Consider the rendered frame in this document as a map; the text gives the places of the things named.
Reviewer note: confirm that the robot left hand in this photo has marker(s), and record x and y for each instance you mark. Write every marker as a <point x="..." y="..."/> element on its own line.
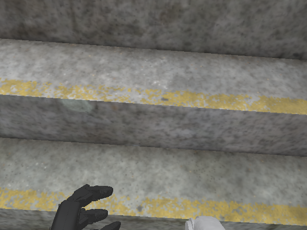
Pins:
<point x="71" y="216"/>

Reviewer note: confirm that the right robot thigh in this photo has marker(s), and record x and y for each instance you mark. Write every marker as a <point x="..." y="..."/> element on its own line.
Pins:
<point x="203" y="223"/>

